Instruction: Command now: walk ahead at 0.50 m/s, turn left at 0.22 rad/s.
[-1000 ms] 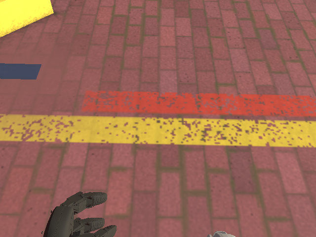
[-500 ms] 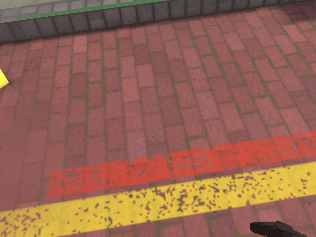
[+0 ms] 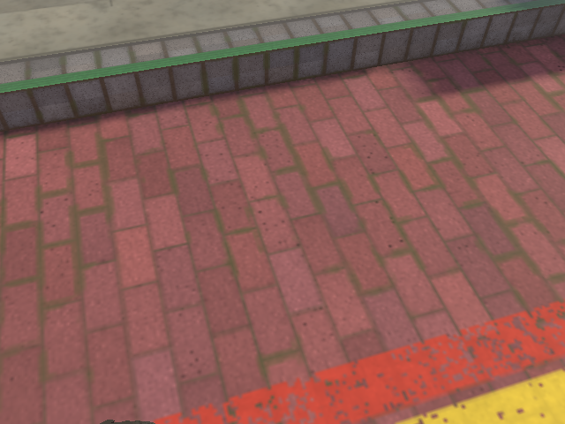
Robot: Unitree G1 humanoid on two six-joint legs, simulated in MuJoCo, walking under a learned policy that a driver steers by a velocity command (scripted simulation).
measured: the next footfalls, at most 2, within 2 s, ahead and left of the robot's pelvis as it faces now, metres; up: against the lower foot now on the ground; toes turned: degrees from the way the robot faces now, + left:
right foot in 0.14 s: +0.25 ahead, -0.12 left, +0.00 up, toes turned +4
left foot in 0.68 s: +0.46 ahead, +0.15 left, +0.00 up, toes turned +27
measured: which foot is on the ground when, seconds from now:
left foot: down 0.00-0.14, up 0.16-0.66, down 0.68-1.00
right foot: up 0.00-0.12, down 0.14-0.66, up 0.68-1.00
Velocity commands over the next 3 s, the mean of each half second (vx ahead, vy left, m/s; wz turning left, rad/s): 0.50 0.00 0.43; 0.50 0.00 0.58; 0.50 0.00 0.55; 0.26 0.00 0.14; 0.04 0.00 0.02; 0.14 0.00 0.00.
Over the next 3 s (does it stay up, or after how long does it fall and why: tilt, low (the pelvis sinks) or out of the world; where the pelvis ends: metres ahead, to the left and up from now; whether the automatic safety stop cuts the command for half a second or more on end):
stays up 0.88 0.45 -0.01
